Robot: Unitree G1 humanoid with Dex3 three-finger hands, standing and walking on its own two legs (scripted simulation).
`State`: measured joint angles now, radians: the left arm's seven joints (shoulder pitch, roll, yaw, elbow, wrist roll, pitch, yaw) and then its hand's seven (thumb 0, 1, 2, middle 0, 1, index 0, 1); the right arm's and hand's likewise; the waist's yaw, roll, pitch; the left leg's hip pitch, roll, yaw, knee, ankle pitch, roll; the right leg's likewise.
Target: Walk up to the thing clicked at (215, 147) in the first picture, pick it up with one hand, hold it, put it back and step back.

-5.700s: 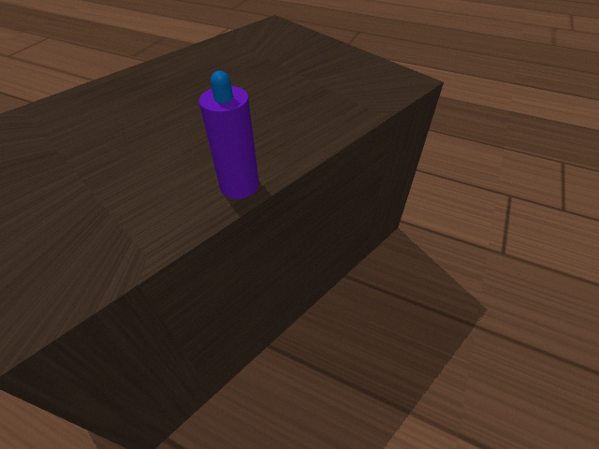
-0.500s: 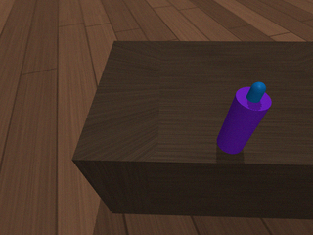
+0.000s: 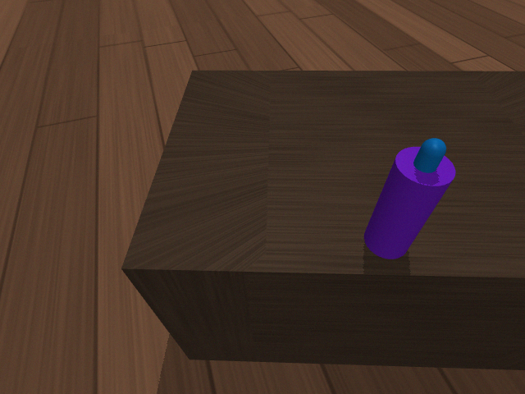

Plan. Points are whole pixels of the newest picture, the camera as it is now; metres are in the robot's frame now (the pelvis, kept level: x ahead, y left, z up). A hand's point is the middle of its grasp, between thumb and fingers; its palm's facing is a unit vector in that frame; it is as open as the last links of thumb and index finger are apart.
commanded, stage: stand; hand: right
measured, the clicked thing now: (407, 199) +0.41 -0.23 +0.05
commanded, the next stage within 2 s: rise first in 0.56 s
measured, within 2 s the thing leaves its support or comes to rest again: neither
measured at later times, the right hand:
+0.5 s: hand out of the picture +0.07 -0.25 -0.16, palm faces -0.03 +0.94 -0.34, open 7.4 cm
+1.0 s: hand (436, 375) +0.17 -0.25 -0.11, palm faces +0.21 +0.92 -0.34, open 13.4 cm
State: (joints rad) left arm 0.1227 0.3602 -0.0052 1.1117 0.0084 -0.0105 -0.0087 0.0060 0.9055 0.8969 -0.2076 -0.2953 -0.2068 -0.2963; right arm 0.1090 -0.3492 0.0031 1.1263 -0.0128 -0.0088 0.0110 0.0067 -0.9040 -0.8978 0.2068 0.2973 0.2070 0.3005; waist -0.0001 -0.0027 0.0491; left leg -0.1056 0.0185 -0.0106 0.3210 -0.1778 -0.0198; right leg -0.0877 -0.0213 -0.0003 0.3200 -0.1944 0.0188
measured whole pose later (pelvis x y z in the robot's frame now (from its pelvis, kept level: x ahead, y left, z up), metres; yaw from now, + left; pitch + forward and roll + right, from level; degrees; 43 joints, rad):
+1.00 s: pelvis +0.00 +0.00 -0.01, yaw -1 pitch +3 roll +0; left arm 0.10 0.27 0.11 0.83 -0.04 -0.09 0.06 0.01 0.21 0.28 -0.07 -0.07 -0.07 -0.06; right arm 0.14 -0.29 -0.14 0.73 0.04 -0.07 -0.05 0.01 -0.18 -0.29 0.08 0.07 0.08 0.07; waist -0.01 -0.02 -0.01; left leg -0.26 0.02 0.00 0.45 -0.23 -0.02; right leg -0.25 -0.02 0.01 0.45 -0.24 0.02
